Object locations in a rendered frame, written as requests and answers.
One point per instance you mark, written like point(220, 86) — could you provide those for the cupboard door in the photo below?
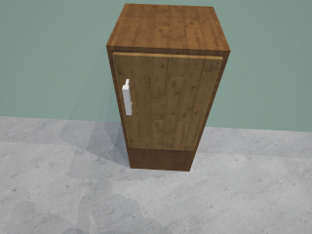
point(170, 96)

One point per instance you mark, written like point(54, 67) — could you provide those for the handle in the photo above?
point(127, 98)

